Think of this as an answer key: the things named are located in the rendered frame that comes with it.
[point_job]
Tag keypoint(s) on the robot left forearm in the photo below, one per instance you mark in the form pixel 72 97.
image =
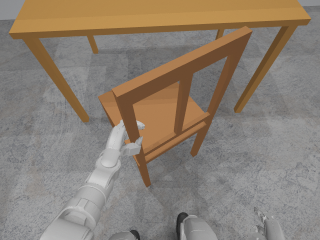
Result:
pixel 85 207

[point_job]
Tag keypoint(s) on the table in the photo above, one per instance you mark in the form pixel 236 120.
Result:
pixel 74 18

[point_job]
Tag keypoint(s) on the right robot thigh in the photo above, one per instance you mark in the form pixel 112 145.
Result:
pixel 196 229

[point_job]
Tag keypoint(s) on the robot right hand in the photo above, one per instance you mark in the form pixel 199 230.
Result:
pixel 271 231

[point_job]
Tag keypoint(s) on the left robot upper arm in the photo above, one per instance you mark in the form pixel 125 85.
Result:
pixel 62 229

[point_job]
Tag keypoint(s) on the robot left hand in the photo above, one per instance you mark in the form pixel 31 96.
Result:
pixel 117 137

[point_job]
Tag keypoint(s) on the robot right shin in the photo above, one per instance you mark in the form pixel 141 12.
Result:
pixel 190 216

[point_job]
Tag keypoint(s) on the chair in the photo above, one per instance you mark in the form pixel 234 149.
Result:
pixel 169 114

